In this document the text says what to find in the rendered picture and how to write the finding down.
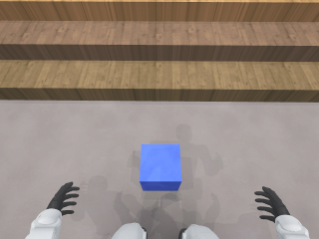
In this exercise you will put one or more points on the left robot thigh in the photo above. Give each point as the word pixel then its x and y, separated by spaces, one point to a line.
pixel 130 231

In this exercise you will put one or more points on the right robot thigh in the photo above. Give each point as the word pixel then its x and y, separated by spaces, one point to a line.
pixel 198 232

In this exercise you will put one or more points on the left robot hand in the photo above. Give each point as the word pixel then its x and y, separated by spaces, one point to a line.
pixel 58 200

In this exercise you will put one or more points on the robot thigh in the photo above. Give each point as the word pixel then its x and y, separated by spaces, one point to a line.
pixel 130 231
pixel 198 232

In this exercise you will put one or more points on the right robot hand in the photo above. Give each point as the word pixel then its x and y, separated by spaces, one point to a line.
pixel 277 207

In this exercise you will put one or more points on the robot left forearm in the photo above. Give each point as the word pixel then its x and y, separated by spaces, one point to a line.
pixel 47 225

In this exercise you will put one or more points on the carton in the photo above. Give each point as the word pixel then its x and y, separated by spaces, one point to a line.
pixel 160 168

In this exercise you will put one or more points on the robot right forearm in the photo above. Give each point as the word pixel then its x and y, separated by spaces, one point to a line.
pixel 288 227

